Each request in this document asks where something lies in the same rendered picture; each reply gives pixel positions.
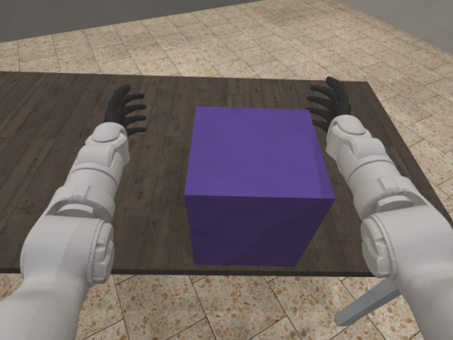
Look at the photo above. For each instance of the robot left hand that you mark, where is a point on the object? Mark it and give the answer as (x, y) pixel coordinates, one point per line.
(116, 111)

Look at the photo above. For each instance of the right robot forearm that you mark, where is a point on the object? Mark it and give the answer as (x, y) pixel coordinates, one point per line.
(372, 177)

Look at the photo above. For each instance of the table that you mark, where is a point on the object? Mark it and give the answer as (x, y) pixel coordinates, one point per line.
(45, 119)

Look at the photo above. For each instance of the left robot upper arm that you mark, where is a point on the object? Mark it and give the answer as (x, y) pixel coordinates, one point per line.
(66, 256)

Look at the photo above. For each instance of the carton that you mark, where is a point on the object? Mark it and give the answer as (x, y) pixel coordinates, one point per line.
(257, 188)

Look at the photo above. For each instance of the left robot forearm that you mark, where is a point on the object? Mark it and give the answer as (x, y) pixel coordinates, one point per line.
(93, 180)

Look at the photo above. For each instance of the robot right hand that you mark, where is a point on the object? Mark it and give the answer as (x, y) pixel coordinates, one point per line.
(337, 106)

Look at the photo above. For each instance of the right robot upper arm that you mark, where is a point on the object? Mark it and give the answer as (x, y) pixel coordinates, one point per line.
(413, 248)

